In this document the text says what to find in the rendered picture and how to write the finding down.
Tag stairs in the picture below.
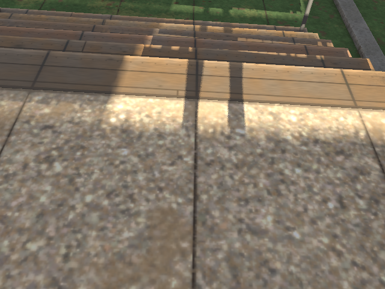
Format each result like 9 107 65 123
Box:
0 7 375 71

